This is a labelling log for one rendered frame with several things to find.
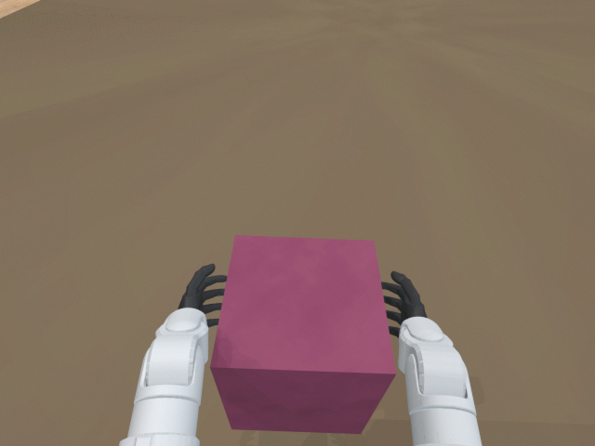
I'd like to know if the carton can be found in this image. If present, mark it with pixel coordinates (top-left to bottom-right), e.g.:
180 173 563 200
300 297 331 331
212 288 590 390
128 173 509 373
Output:
210 235 396 434

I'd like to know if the left robot forearm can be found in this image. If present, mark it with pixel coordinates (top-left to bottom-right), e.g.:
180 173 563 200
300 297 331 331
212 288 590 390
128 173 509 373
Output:
119 308 208 446

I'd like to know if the robot right hand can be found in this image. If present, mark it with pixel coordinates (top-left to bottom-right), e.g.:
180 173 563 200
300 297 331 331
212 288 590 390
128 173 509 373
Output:
381 271 428 338

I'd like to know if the right robot forearm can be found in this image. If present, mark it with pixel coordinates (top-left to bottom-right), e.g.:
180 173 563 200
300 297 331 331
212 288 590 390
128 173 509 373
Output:
398 317 482 446

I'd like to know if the robot left hand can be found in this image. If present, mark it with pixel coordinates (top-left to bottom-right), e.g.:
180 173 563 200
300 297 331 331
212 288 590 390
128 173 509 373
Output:
178 264 228 327

